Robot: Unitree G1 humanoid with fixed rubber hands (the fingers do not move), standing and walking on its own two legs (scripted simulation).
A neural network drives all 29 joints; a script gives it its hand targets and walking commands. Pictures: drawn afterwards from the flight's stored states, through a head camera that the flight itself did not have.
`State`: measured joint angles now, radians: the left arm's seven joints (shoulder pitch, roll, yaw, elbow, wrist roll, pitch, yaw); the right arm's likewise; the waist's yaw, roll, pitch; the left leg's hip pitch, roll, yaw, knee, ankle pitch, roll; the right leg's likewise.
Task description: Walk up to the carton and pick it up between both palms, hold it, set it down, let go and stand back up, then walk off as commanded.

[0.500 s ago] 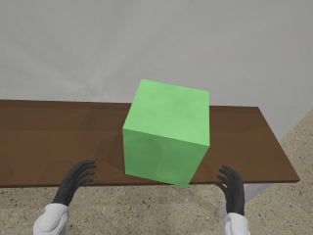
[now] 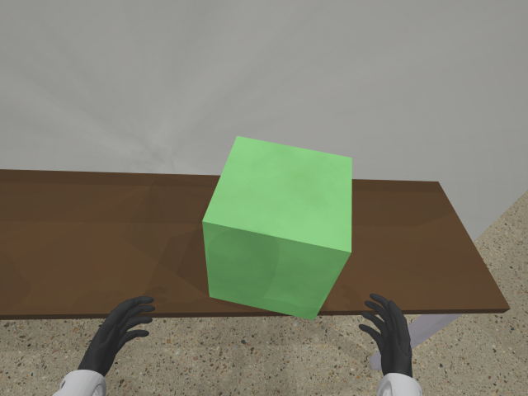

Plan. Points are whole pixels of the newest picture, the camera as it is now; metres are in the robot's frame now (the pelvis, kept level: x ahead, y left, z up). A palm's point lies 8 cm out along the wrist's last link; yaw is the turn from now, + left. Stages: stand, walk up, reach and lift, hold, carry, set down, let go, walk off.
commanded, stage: set down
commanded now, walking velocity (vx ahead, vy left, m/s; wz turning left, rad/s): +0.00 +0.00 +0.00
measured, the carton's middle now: (276, 231) +0.40 -0.03 -0.02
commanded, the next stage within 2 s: let go in 1.48 s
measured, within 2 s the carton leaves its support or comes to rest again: neither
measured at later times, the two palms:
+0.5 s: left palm (100, 373) +0.17 +0.23 -0.04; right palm (397, 373) +0.17 -0.20 -0.03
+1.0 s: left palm (101, 380) +0.16 +0.23 -0.05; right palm (393, 377) +0.17 -0.20 -0.05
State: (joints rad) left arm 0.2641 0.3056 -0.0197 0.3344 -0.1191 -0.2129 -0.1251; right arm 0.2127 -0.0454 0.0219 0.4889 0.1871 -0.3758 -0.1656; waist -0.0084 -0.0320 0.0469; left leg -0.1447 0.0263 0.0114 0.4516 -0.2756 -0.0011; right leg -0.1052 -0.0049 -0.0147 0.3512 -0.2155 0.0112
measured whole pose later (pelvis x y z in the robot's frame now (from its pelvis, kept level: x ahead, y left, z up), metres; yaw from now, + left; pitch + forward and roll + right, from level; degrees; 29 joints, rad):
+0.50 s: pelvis +0.00 -0.01 +0.00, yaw +0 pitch -4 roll -1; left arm 0.32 0.31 -0.01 0.33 -0.12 -0.11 -0.11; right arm 0.27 -0.05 0.02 0.49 0.14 -0.33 -0.13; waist -0.01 -0.03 0.05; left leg -0.08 0.03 0.01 0.41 -0.27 -0.01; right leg -0.05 0.00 -0.01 0.33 -0.21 0.01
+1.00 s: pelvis +0.00 -0.01 +0.00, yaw +0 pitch -3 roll -1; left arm 0.29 0.29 -0.01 0.38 -0.12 0.01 -0.06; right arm 0.27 -0.05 0.02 0.49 0.08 -0.24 -0.08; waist -0.01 -0.01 0.05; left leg -0.07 0.03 0.01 0.38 -0.25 -0.02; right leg -0.05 0.00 -0.01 0.32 -0.21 0.00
